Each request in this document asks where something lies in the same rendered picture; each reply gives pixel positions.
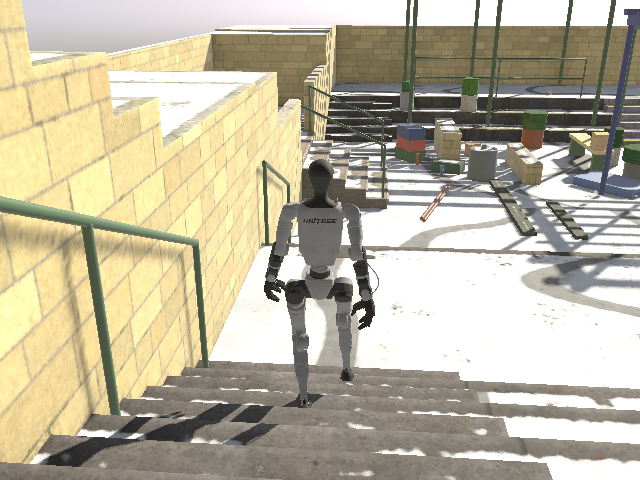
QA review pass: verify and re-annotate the right robot upper arm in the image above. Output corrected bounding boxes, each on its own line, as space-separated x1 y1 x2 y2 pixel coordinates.
341 203 364 261

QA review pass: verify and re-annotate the right robot hand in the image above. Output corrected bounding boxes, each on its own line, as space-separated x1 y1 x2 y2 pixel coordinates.
351 299 375 330

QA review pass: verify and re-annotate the left robot upper arm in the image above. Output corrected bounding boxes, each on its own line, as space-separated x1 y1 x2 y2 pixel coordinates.
274 202 300 256

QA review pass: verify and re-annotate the left robot hand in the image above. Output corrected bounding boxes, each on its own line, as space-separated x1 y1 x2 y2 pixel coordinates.
264 279 286 302

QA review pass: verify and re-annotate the robot right foot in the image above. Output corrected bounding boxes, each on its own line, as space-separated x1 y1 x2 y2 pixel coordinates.
340 368 354 381

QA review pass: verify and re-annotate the humanoid robot torso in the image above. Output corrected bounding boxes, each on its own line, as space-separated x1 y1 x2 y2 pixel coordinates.
297 198 344 300

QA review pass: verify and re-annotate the robot right forearm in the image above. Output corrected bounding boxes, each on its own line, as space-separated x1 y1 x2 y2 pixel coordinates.
353 246 373 301

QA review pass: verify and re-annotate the robot left forearm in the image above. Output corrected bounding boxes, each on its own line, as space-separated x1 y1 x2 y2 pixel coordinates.
265 241 284 282

